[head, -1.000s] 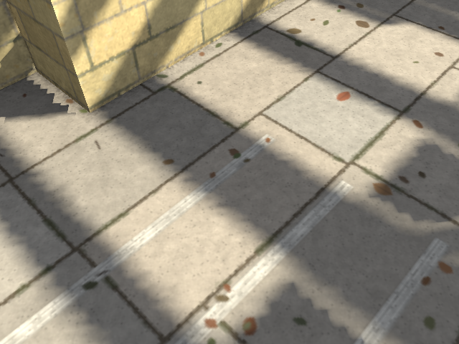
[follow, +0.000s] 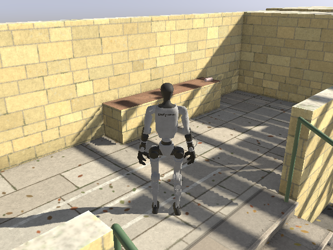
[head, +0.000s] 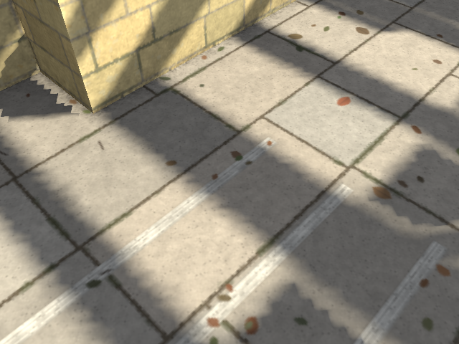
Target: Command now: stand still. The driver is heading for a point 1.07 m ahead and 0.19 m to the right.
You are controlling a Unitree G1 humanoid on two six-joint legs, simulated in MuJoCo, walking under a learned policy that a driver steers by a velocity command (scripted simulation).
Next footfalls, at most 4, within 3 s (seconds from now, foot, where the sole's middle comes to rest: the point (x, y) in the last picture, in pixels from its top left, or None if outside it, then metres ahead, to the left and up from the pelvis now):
0.84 right None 0.40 -0.04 -0.78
1.24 left None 0.33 0.14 -0.78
1.68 right None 0.37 -0.16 -0.78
2.10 left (330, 246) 0.85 -0.30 -0.78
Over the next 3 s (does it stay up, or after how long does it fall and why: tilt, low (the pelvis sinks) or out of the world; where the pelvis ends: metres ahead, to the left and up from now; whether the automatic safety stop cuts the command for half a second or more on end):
stays up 0.93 -0.40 0.00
